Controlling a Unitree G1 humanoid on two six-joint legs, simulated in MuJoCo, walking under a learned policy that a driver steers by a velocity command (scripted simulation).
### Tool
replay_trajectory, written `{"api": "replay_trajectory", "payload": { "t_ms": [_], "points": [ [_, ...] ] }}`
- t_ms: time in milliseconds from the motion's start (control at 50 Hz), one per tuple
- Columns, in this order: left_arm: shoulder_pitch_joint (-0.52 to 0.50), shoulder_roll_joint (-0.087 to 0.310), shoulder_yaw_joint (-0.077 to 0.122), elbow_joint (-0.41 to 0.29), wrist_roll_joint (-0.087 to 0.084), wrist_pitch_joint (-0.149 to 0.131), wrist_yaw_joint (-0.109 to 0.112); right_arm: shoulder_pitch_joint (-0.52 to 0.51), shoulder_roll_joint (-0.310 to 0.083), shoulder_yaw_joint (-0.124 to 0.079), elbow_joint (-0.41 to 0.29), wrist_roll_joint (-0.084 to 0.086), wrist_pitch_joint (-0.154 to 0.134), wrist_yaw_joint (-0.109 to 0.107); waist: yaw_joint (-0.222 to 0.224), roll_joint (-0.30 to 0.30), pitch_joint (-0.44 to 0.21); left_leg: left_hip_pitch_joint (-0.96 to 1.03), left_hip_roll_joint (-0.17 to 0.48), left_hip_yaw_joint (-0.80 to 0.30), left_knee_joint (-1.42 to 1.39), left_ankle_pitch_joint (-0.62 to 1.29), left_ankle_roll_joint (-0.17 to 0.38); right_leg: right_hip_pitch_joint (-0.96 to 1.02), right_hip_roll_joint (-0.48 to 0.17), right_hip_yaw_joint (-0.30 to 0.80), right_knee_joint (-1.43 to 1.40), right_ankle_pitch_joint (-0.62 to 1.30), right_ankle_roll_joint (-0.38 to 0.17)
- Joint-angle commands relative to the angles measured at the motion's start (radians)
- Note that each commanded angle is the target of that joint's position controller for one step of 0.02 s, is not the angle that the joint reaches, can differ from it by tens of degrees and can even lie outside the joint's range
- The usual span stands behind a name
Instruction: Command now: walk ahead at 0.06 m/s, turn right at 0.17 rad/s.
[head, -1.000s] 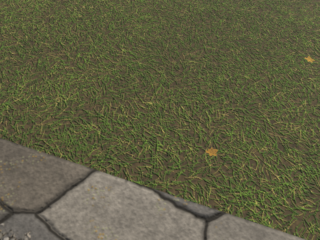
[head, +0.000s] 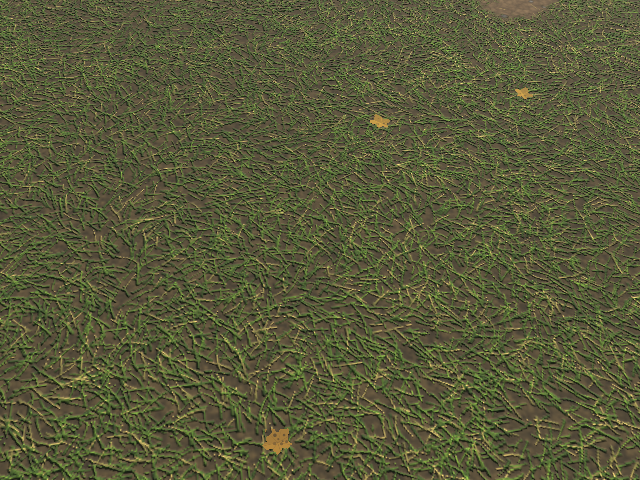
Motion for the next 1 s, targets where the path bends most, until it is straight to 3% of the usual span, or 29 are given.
{"api": "replay_trajectory", "payload": {
  "t_ms": [20, 60, 80, 100, 120, 140, 160, 240, 380, 600, 900, 920, 960, 1000],
  "points": [
    [0.042, 0.044, 0.008, -0.034, -0.003, -0.022, -0.003, -0.008, -0.155, -0.04, -0.046, 0.009, -0.007, -0.005, 0.005, 0.217, -0.097, 0.136, 0.176, -0.223, -0.167, -0.22, 0.16, 0.096, -0.011, -0.041, -0.301, 0.068, -0.027],
    [0.098, 0.058, 0.014, 0.0, -0.003, -0.022, -0.01, 0.018, -0.152, -0.038, -0.033, 0.024, -0.004, -0.006, 0.031, 0.197, -0.082, 0.067, 0.164, -0.217, -0.159, -0.301, 0.122, 0.215, 0.002, -0.059, -0.49, 0.243, -0.078],
    [0.093, 0.085, 0.015, -0.008, 0.013, -0.022, -0.01, 0.034, -0.141, -0.033, -0.027, 0.021, -0.012, -0.002, 0.028, 0.158, -0.073, 0.002, 0.152, -0.201, -0.141, -0.334, 0.071, 0.265, -0.047, -0.004, -0.478, 0.269, -0.108],
    [0.102, 0.124, 0.018, -0.02, 0.027, -0.023, -0.006, 0.026, -0.121, -0.025, -0.037, 0.005, -0.023, 0.006, 0.016, 0.054, -0.071, -0.057, 0.105, -0.139, -0.059, -0.33, 0.023, 0.279, -0.153, 0.099, -0.485, 0.276, -0.15],
    [0.083, 0.107, 0.016, 0.012, 0.027, -0.03, -0.014, 0.005, -0.078, -0.02, -0.049, 0.007, -0.033, 0.01, -0.014, -0.135, -0.042, 0.049, 0.019, -0.006, -0.011, -0.22, -0.021, 0.08, -0.177, 0.142, -0.538, 0.073, -0.192],
    [0.03, 0.051, 0.0, -0.009, 0.03, -0.043, -0.02, -0.033, -0.098, -0.023, -0.044, -0.001, -0.036, 0.008, -0.003, -0.129, 0.009, 0.119, 0.021, -0.008, 0.021, -0.13, -0.041, -0.009, -0.157, 0.145, -0.588, -0.019, -0.179],
    [0.018, 0.033, -0.006, -0.003, 0.037, -0.054, -0.019, -0.037, -0.097, -0.026, -0.037, -0.001, -0.037, 0.007, -0.007, -0.128, 0.019, 0.148, 0.024, -0.01, 0.026, -0.086, -0.037, -0.028, -0.143, 0.131, -0.592, -0.032, -0.152],
    [0.076, 0.052, -0.004, 0.022, 0.012, -0.083, -0.015, 0.007, -0.099, -0.031, -0.001, 0.008, -0.033, 0.002, 0.002, -0.049, 0.008, 0.184, 0.04, -0.034, 0.037, 0.006, -0.005, 0.014, -0.102, 0.077, -0.528, 0.138, -0.111],
    [0.12, 0.036, -0.006, 0.045, 0.006, -0.077, -0.01, 0.012, -0.095, -0.035, 0.044, 0.016, -0.024, 0.001, 0.016, 0.018, -0.027, 0.216, 0.05, -0.041, 0.063, 0.144, 0.003, 0.07, -0.076, 0.043, -0.474, 0.309, -0.107],
    [0.137, 0.02, -0.005, 0.098, 0.004, -0.076, -0.007, -0.02, -0.098, -0.041, 0.123, 0.023, 0.001, -0.015, 0.015, 0.016, -0.027, 0.245, 0.054, -0.049, 0.071, 0.164, 0.008, 0.086, -0.06, 0.018, -0.471, 0.362, -0.096],
    [0.176, 0.002, -0.013, 0.205, 0.005, -0.082, 0.001, -0.044, -0.086, -0.042, 0.259, 0.025, 0.014, -0.024, 0.013, 0.017, 0.015, 0.246, 0.044, -0.045, 0.031, 0.084, 0.002, 0.079, -0.051, -0.002, -0.515, 0.27, -0.089],
    [0.198, -0.002, -0.013, 0.221, 0.004, -0.081, 0.002, -0.03, -0.077, -0.04, 0.275, 0.025, 0.015, -0.024, 0.015, 0.007, -0.001, 0.247, 0.026, -0.025, 0.037, -0.028, 0.002, 0.086, -0.049, -0.001, -0.535, 0.161, -0.097],
    [0.202, 0.052, 0.003, 0.222, -0.007, -0.077, 0.008, -0.039, -0.083, -0.043, 0.283, 0.034, 0.012, -0.023, 0.028, -0.06, 0.059, 0.139, -0.039, 0.044, 0.124, -0.343, -0.001, 0.066, -0.091, 0.082, -0.599, -0.164, -0.16],
    [0.214, 0.116, 0.022, 0.215, -0.021, -0.09, 0.013, -0.118, -0.078, -0.039, 0.245, 0.045, -0.02, -0.011, 0.06, -0.147, 0.162, -0.053, -0.028, 0.084, 0.276, -0.329, 0.003, 0.097, -0.267, 0.312, -0.734, -0.352, -0.264]
  ]
}}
